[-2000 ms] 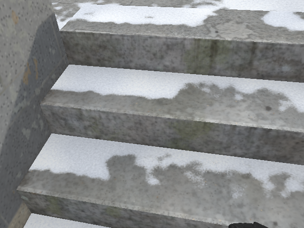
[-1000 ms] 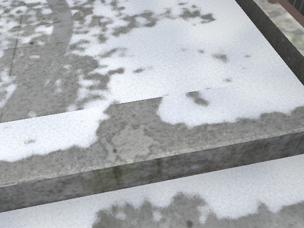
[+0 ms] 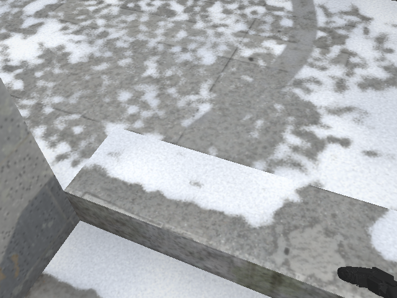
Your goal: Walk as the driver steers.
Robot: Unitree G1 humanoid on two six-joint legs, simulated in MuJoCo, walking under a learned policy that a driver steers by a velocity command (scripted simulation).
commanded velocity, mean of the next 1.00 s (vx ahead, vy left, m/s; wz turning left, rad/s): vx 0.09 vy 0.00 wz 0.06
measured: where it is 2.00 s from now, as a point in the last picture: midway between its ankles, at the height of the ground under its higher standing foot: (343, 241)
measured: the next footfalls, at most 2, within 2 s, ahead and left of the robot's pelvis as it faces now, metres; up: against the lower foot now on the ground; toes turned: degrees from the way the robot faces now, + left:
left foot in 0.20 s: +0.05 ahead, +0.12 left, +0.00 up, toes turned +1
right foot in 1.18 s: +0.27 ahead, -0.23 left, +0.17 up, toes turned -3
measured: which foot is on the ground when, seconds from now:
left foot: up 0.00-0.18, down 0.20-1.00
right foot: down 0.00-0.70, up 0.72-1.00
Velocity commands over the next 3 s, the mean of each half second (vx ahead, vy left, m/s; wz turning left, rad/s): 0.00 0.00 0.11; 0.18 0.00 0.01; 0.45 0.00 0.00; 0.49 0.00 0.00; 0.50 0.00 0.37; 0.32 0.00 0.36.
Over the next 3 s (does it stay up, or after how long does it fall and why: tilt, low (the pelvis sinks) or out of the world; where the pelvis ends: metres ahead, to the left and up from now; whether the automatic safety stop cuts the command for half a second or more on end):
stays up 1.02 -0.25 0.35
